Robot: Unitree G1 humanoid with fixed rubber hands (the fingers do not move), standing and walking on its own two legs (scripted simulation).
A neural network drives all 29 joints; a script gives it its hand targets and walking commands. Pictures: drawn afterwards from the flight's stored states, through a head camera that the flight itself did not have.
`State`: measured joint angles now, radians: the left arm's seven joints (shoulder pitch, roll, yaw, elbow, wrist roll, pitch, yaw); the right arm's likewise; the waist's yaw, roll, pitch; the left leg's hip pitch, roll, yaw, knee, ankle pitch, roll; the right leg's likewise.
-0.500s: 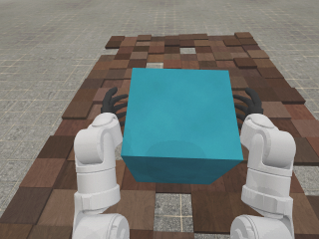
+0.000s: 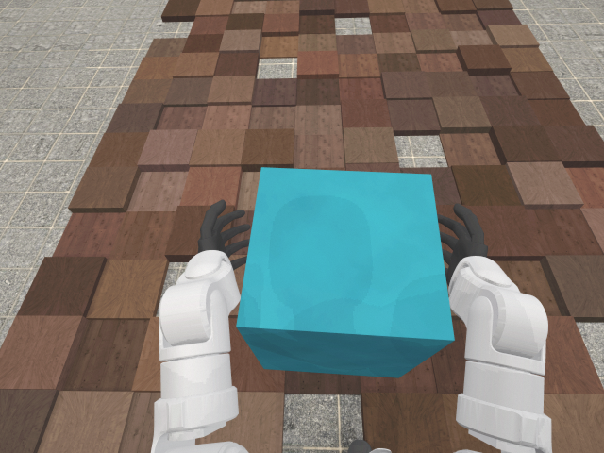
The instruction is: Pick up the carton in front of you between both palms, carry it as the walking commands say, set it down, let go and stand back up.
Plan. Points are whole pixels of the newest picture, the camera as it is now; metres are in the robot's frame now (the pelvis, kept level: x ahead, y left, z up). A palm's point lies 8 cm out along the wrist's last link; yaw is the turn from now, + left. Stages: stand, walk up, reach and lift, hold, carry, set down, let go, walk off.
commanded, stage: carry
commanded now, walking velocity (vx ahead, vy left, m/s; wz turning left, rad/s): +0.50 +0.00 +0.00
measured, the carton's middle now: (337, 283) +0.35 -0.01 +0.00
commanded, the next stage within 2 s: none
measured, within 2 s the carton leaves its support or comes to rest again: neither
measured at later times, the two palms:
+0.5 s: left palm (182, 44) +0.67 +0.23 +0.16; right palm (386, 45) +0.65 -0.08 +0.17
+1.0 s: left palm out of the picture +0.96 +0.27 +0.16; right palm out of the picture +0.99 -0.03 +0.16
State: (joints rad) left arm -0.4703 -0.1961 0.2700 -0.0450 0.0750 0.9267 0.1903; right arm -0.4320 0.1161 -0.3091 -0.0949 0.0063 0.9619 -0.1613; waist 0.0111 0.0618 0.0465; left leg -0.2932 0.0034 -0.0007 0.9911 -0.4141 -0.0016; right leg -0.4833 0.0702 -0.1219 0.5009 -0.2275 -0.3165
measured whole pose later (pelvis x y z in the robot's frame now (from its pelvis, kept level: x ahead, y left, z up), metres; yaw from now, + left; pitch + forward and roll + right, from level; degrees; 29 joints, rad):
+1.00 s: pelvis +0.65 +0.09 +0.03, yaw +2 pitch +5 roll +1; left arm -0.43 -0.17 0.22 -0.29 -0.03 1.09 0.22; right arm -0.41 0.17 -0.30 -0.31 -0.04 1.07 -0.20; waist 0.09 -0.01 -0.02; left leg -0.62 0.04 0.04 0.70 -0.22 0.02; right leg -0.26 0.02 -0.12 0.49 -0.32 -0.07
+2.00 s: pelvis +1.28 +0.11 +0.02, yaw -2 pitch +6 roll +1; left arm -0.06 -0.13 0.11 -0.36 -0.01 0.97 0.15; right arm -0.09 0.13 -0.09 -0.30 -0.01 0.95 -0.15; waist 0.00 -0.02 -0.06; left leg -0.48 0.02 0.17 0.56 -0.19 0.05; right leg -0.35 -0.01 -0.03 1.07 -0.42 -0.01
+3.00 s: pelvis +1.51 +0.07 +0.00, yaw -1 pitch +2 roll +3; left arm -0.44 -0.14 0.30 0.03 0.06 0.99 0.18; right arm -0.48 0.15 -0.29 0.05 -0.09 0.99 -0.20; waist -0.01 -0.03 -0.08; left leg -0.17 0.00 0.08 0.68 -0.55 -0.02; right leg -0.33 -0.07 -0.12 0.43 -0.11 -0.04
